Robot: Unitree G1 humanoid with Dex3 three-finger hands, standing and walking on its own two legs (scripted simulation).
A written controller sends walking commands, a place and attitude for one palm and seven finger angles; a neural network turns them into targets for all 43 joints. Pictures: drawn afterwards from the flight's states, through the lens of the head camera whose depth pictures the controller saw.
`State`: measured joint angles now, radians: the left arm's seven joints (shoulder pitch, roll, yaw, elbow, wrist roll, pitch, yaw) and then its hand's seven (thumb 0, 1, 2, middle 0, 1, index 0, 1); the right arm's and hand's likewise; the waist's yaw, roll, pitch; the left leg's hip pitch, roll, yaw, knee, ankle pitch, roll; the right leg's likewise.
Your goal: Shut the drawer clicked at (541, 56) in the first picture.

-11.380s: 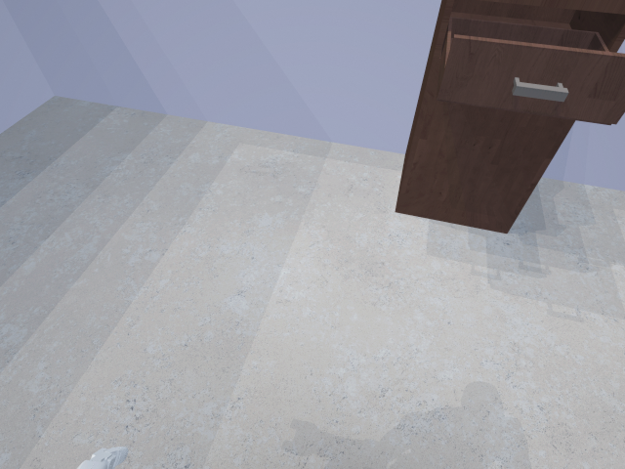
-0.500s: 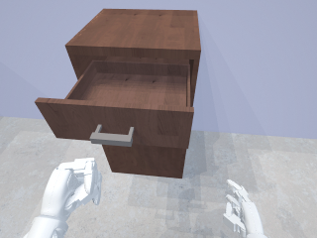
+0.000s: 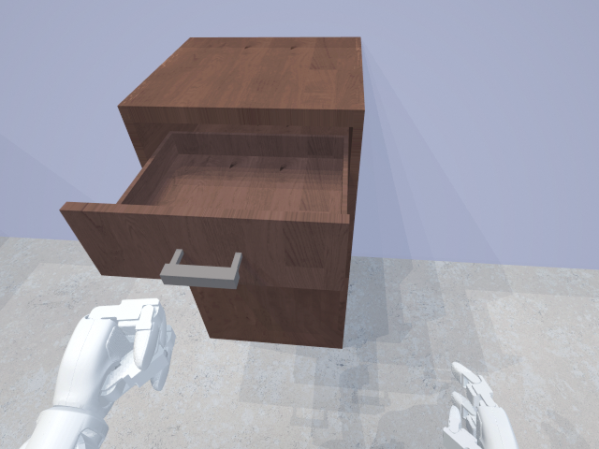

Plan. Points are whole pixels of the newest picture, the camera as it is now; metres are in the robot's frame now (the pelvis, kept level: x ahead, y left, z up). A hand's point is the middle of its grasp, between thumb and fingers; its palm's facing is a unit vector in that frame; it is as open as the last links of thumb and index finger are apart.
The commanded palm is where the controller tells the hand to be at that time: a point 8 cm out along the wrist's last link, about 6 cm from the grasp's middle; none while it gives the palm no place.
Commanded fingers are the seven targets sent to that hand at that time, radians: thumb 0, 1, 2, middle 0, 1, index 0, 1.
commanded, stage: raise the hand and make a fist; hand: left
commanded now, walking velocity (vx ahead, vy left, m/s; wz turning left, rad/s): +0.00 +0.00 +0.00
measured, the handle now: (204, 266) +0.37 +0.19 +0.05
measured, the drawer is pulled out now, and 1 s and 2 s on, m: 0.27 0.27 0.27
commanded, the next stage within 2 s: bring the fist close to the handle in 0.06 s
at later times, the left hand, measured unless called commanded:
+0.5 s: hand (175, 348) +0.20 +0.16 +0.11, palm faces +0.00 -1.00 -0.05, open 3.3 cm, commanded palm +0.18 +0.21 +0.11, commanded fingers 0.00 0.90 0.90 -1.40 -1.60 -1.40 -1.60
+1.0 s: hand (199, 336) +0.24 +0.16 +0.07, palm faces -0.03 -1.00 -0.03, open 3.3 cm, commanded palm +0.22 +0.21 +0.06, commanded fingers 0.00 0.90 0.90 -1.40 -1.60 -1.40 -1.60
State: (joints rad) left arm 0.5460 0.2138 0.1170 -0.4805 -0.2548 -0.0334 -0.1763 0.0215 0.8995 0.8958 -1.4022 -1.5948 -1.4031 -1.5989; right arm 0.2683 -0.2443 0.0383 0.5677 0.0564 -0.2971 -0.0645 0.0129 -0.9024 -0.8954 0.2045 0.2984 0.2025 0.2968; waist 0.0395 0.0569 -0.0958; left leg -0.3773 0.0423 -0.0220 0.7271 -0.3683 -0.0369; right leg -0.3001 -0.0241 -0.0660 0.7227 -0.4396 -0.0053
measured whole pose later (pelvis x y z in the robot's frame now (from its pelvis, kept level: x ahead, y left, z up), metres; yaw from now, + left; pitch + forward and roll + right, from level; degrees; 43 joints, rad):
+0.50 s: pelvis -0.01 +0.00 +0.00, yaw +0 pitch +2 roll +0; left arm 0.42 0.19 0.11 -0.29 -0.24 -0.10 -0.19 0.02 0.90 0.90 -1.40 -1.60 -1.40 -1.60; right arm 0.24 -0.24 0.04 0.59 0.04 -0.31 -0.06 0.01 -0.90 -0.90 0.21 0.30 0.20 0.30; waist 0.03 0.05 -0.07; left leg -0.41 0.04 -0.03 0.73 -0.36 -0.04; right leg -0.33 -0.03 -0.07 0.73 -0.43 -0.01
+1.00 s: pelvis -0.01 +0.01 -0.01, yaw -1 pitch +7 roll +0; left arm 0.26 0.16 0.07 -0.05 -0.20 -0.25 -0.14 0.02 0.90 0.90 -1.40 -1.60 -1.40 -1.60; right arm 0.24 -0.23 0.02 0.59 0.02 -0.22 -0.03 0.01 -0.90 -0.90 0.21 0.30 0.20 0.30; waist -0.01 0.04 -0.08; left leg -0.56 0.03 -0.01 0.84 -0.40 -0.02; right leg -0.49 -0.04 -0.04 0.84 -0.46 0.01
